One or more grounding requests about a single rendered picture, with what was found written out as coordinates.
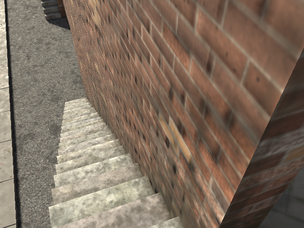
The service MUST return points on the stairs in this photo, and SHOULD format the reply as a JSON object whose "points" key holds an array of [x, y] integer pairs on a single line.
{"points": [[51, 9], [97, 183]]}

